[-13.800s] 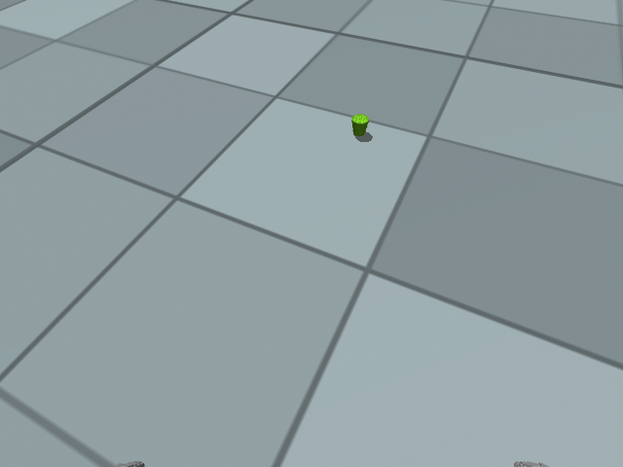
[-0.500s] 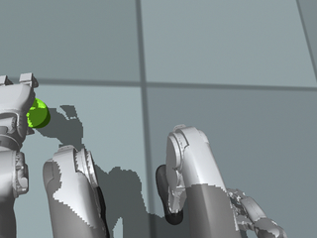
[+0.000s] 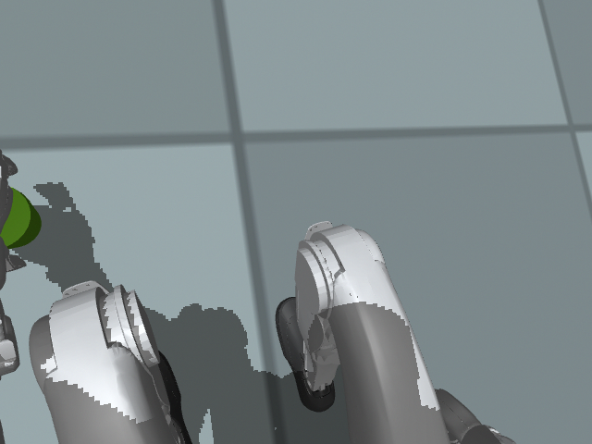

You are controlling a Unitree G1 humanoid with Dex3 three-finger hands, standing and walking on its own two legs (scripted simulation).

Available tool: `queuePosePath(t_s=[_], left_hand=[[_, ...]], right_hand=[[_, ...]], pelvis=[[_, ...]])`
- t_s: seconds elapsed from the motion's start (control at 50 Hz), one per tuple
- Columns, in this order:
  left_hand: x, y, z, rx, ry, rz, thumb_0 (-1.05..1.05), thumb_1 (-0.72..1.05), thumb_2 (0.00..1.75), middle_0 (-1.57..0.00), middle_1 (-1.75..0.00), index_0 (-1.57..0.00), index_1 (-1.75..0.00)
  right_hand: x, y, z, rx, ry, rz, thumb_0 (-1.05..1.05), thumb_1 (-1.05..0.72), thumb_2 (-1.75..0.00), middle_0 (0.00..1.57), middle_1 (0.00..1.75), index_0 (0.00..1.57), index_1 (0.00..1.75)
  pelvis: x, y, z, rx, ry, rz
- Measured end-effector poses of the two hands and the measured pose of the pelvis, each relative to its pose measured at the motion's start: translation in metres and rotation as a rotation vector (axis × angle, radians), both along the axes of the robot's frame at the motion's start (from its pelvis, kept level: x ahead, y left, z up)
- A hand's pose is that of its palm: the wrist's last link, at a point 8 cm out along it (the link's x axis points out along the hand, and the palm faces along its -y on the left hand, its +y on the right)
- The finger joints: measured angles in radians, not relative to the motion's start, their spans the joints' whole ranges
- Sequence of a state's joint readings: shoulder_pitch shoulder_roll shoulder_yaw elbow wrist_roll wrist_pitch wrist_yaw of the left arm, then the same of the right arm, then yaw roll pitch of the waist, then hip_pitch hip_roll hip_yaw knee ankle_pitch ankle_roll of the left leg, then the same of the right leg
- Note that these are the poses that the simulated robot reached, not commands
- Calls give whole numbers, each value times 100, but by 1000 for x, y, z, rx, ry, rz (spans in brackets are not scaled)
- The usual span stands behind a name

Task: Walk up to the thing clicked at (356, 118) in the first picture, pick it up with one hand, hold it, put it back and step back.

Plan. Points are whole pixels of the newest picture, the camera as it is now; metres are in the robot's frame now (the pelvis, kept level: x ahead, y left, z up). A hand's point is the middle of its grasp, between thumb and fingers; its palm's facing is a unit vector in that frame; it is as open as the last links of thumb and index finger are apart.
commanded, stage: rest palm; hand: left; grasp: from above
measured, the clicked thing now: (4, 221) +0.42 +0.31 -0.25
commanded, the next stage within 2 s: close in 0.02 s
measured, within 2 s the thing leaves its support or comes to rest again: neither
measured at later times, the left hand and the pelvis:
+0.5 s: hand out of the picture +0.40 +0.31 -0.22, palm faces -0.45 -0.15 -0.88, open 13.3 cm; pelvis +0.00 +0.00 +0.00, yaw -1 degrees
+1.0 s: hand out of the picture +0.40 +0.31 -0.22, palm faces -0.44 -0.13 -0.89, open 12.9 cm; pelvis -0.01 +0.00 +0.00, yaw -2 degrees
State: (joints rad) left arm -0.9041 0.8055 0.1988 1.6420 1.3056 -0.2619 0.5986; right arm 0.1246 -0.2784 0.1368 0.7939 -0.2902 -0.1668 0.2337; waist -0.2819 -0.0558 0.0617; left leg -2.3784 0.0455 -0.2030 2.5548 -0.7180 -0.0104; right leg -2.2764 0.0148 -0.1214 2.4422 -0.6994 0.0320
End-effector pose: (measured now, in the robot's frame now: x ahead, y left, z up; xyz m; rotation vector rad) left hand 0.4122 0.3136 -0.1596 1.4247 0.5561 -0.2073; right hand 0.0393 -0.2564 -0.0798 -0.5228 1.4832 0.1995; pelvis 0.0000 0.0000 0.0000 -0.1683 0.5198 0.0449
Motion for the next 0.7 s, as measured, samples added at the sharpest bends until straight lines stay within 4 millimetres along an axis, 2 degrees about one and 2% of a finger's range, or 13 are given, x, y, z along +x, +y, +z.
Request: queuePosePath(t_s=[0.18,0.36,0.7], left_hand=[[-2,1,-6,-5,-2,0,0,-41,95,-7,-109,-11,-104],[-2,1,-7,9,-13,-5,0,-39,95,-9,-110,-13,-104],[-1,1,-6,7,-12,-1,0,-39,94,-14,-109,-16,-104]], right_hand=[[14,-2,2,6,-30,51,0,-90,-89,20,30,20,30],[18,-3,6,16,-39,85,0,-89,-89,20,30,20,30],[7,4,12,33,-37,109,0,-90,-89,20,30,20,30]], pelvis=[[0,1,-3,-9,-18,-3],[-1,2,-3,-16,-27,-8],[-6,4,-2,-31,-49,-14]])
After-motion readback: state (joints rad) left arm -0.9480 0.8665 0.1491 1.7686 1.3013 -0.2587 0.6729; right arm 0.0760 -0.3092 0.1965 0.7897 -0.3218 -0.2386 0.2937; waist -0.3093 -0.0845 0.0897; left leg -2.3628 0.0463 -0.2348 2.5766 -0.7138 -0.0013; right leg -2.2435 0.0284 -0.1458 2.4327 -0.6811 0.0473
